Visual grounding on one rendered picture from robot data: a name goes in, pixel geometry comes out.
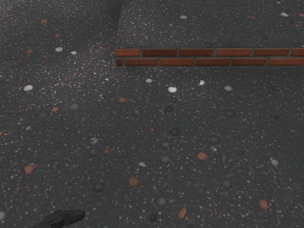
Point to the left robot hand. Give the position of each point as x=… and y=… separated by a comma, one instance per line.
x=59, y=219

